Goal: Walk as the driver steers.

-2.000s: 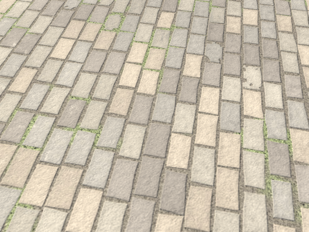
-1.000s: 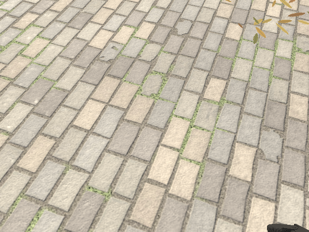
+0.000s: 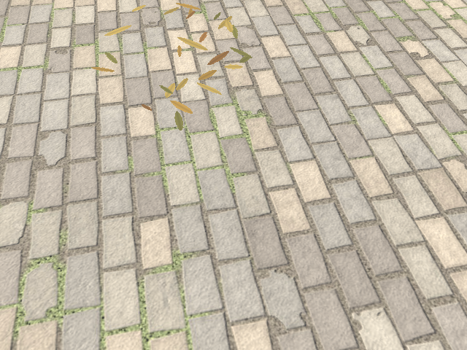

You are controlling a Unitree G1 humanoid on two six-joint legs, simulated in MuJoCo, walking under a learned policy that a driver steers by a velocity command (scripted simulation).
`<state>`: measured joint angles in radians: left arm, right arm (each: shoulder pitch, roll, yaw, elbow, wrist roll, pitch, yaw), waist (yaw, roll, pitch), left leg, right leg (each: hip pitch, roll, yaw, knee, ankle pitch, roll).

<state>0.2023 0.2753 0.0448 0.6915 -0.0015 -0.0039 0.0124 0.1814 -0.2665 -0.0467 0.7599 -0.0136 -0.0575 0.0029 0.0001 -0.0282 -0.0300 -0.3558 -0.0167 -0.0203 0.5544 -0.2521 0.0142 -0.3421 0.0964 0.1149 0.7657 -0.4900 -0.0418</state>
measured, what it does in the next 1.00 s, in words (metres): walks ahead: right foot, then left foot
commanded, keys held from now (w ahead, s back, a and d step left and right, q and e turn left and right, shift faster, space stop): w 1.00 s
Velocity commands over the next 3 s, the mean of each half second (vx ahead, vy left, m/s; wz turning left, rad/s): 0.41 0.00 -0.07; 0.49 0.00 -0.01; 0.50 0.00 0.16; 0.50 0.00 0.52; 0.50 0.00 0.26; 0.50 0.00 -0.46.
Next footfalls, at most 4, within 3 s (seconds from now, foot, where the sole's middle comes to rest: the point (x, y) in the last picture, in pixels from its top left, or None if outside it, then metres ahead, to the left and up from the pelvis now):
0.32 right None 0.20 -0.15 -0.77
0.80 left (209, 342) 0.54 0.08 -0.77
1.34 right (289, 255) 0.82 -0.16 -0.77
1.86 left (199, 198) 1.05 0.14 -0.77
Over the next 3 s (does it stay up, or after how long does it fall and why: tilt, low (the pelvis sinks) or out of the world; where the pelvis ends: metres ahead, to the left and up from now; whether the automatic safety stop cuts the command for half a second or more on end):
stays up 1.51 0.27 0.01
